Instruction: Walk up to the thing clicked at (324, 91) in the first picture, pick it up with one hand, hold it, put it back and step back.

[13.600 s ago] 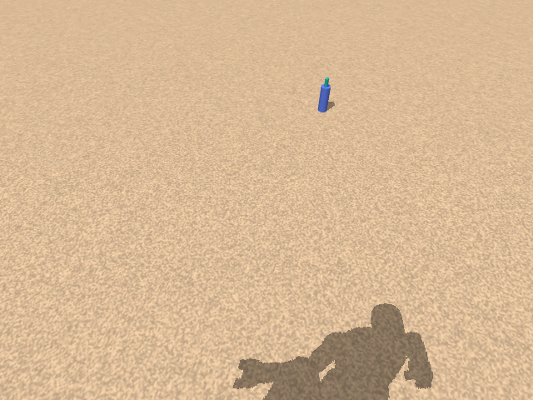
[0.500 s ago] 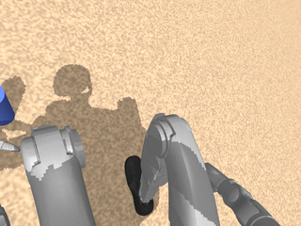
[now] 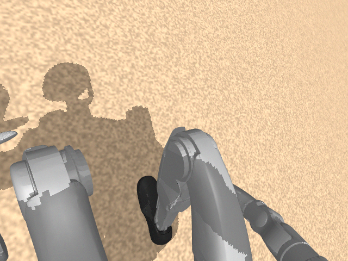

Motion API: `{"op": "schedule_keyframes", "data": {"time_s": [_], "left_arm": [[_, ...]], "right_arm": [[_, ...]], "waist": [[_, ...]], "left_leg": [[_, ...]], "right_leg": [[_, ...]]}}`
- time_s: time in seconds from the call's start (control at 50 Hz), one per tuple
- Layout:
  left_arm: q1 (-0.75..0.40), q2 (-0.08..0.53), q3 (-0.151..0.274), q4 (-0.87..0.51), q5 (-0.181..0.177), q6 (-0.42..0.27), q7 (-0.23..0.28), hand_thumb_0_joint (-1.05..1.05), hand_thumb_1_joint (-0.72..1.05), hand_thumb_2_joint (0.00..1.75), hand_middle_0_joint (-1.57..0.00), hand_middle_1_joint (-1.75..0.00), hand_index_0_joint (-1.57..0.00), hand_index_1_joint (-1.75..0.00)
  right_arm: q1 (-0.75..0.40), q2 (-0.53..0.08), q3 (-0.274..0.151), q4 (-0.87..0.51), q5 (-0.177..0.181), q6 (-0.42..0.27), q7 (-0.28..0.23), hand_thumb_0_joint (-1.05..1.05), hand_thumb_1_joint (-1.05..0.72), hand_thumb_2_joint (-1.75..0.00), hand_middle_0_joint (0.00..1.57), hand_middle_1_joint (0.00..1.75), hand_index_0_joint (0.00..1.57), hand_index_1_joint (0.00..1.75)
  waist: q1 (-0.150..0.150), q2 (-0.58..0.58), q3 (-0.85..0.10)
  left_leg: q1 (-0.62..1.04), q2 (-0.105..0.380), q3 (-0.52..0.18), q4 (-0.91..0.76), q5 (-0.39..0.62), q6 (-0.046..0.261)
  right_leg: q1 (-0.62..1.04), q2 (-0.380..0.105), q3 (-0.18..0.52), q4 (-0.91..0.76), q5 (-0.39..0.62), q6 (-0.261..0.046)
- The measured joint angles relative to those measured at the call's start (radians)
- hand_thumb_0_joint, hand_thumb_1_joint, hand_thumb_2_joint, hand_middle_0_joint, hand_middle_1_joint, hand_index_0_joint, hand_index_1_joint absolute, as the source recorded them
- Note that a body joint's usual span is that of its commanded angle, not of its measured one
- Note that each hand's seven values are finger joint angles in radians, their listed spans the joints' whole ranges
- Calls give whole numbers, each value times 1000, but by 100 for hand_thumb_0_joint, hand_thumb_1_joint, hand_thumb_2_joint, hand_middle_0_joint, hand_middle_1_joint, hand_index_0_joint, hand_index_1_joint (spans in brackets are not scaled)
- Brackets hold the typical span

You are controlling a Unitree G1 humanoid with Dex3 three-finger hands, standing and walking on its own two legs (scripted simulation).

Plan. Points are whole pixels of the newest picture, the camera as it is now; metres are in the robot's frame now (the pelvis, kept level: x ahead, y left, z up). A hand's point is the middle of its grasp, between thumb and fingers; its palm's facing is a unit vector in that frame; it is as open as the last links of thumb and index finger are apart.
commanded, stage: close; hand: left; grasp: from the side
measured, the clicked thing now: out of the picture +0.40 +0.31 -0.16
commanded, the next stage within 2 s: settle in 0.42 s
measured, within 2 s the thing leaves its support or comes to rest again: leaves its support in 0.74 s
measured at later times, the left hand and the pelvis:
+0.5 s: hand out of the picture +0.40 +0.30 -0.15, palm faces +0.40 -0.92 +0.00, open 8.5 cm; pelvis +0.00 +0.00 +0.00, yaw -1 degrees
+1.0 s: hand out of the picture +0.39 +0.32 -0.10, palm faces +0.37 -0.93 -0.02, open 8.6 cm; pelvis +0.00 +0.00 +0.01, yaw +1 degrees
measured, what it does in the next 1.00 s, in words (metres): stands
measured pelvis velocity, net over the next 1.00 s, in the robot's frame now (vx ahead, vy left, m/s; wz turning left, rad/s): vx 0.00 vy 0.00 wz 0.02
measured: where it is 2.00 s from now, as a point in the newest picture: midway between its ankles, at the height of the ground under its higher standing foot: (116, 240)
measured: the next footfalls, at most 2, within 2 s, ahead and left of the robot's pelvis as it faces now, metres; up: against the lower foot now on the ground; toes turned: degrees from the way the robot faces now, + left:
none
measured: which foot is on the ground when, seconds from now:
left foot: down 0.00-1.00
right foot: down 0.00-1.00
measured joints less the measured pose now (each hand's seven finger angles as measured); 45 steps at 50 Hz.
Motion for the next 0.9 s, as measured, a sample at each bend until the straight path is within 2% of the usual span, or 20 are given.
{"op": "schedule_keyframes", "data": {"time_s": [0.16,0.26,0.36,0.48,0.62,0.74,0.9], "left_arm": [[4,14,27,-15,22,5,26,0,7,49,-46,-43,-44,-44],[6,16,15,-32,28,10,37,0,21,60,-57,-54,-55,-55],[-7,19,0,-17,28,26,52,3,18,64,-68,-66,-59,-67],[-18,27,20,-6,32,24,63,4,9,71,-76,-81,-71,-83],[-11,29,30,-35,32,26,59,5,-4,86,-80,-97,-75,-97],[15,7,25,-116,44,68,44,6,-12,99,-80,-106,-75,-106],[43,-43,0,-248,26,137,36,4,-16,107,-79,-111,-75,-112]], "right_arm": [[-3,0,7,-12,-7,17,-2,0,-88,-89,20,30,20,30],[7,-4,5,-7,-7,26,0,0,-88,-89,20,30,20,30],[10,-6,4,-4,-4,28,2,0,-87,-89,20,30,20,30],[10,-7,6,-11,-4,32,2,0,-87,-89,20,30,20,30],[12,-4,3,-11,-4,35,1,0,-88,-89,20,30,20,30],[24,-1,-18,-7,5,41,0,0,-89,-90,20,30,20,30],[50,7,-66,-1,34,44,-1,0,-90,-90,20,30,20,30]], "waist": [[-4,-9,17],[1,-8,17],[-3,-2,12],[-9,-2,17],[-9,-9,23],[5,-4,17],[27,31,-38]], "left_leg": [[4,2,-10,3,-3,-1],[1,2,-6,-3,2,0],[-1,3,-3,-7,4,4],[0,7,-6,-8,1,5],[1,7,-9,-4,-3,1],[0,5,-4,-11,-2,-2],[-6,3,20,-39,3,-1]], "right_leg": [[4,5,-7,-5,4,-1],[3,3,-5,-9,6,-1],[2,4,-4,-14,8,1],[2,7,-6,-17,10,1],[0,8,-7,-14,8,1],[-2,4,-5,-16,5,-4],[-8,-8,9,-26,-4,-9]]}}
